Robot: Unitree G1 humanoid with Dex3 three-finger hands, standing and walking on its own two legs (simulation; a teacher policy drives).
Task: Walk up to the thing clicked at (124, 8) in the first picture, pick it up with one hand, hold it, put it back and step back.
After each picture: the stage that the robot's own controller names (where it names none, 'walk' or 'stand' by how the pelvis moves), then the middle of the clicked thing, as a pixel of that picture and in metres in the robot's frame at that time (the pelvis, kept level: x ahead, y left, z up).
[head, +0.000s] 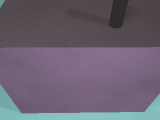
stand; (120, 3) +0.74 -0.16 +0.12
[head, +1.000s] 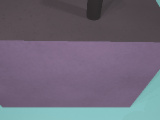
walk; out of the picture +0.71 -0.01 +0.15
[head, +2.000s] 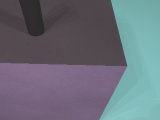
stand; (30, 5) +0.58 +0.23 +0.15
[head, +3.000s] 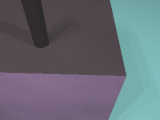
stand; (36, 20) +0.58 +0.22 +0.13
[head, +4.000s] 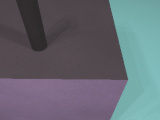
stand; (33, 22) +0.55 +0.22 +0.13
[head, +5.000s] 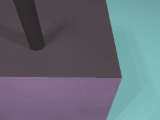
stand; (30, 23) +0.57 +0.23 +0.12
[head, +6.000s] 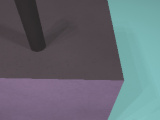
stand; (31, 23) +0.56 +0.23 +0.11
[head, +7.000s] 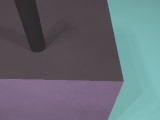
stand; (31, 24) +0.56 +0.23 +0.11
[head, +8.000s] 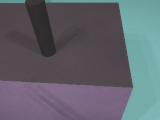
rise first; (42, 30) +0.54 +0.22 +0.12
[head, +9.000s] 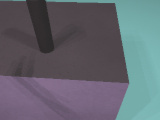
go down; (41, 26) +0.57 +0.20 +0.13
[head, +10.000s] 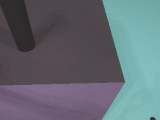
go down; (18, 20) +0.52 +0.21 +0.14
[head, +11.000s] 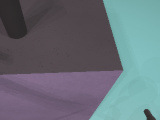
close in; (7, 2) +0.54 +0.21 +0.16
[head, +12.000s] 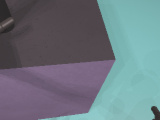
close; out of the picture +0.56 +0.23 +0.18
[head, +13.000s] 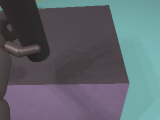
lift; (25, 20) +0.34 +0.14 +0.31
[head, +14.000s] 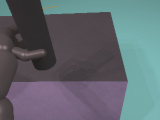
lift; (32, 26) +0.33 +0.14 +0.31
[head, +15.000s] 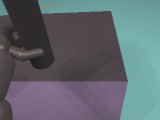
hold; (29, 25) +0.32 +0.14 +0.31
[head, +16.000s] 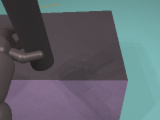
hold; (30, 27) +0.32 +0.14 +0.31
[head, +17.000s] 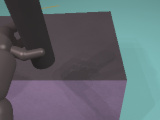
crouch; (31, 25) +0.33 +0.14 +0.31
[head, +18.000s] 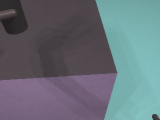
crouch; out of the picture +0.47 +0.20 +0.32
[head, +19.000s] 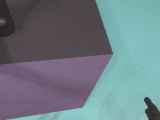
lower; out of the picture +0.52 +0.20 +0.18
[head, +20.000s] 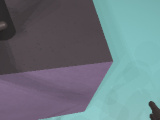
lower; out of the picture +0.52 +0.20 +0.18
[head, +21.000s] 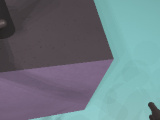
lower; out of the picture +0.52 +0.20 +0.18
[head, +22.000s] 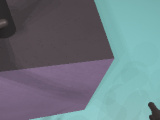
lower; out of the picture +0.52 +0.20 +0.18
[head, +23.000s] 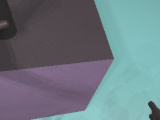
loosen; out of the picture +0.52 +0.20 +0.18
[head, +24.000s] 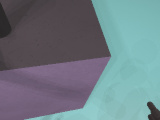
withdraw; out of the picture +0.52 +0.21 +0.18
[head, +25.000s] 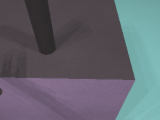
sink last; (41, 23) +0.51 +0.18 +0.16
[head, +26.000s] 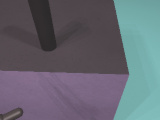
stand; (43, 22) +0.54 +0.20 +0.15
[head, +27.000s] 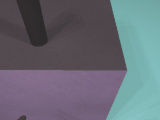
stand; (31, 14) +0.53 +0.20 +0.17
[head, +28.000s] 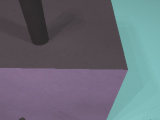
stand; (33, 13) +0.54 +0.19 +0.18
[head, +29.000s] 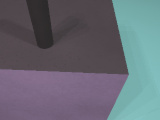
stand; (40, 18) +0.54 +0.19 +0.15
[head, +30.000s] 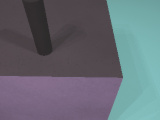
stand; (39, 28) +0.54 +0.20 +0.12
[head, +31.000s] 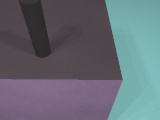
stand; (37, 30) +0.53 +0.20 +0.11
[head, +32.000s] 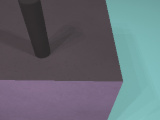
stand; (37, 30) +0.52 +0.20 +0.11
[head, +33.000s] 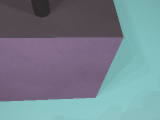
walk; out of the picture +0.65 +0.20 +0.13
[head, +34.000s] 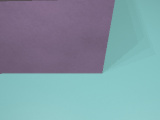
walk; out of the picture +0.97 +0.21 +0.14
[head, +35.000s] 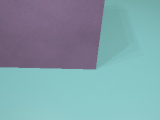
walk; out of the picture +1.19 +0.20 +0.13
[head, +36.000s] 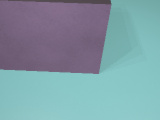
stand; out of the picture +1.14 +0.16 +0.11
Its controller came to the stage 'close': yes
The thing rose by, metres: 0.20
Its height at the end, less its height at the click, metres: +0.00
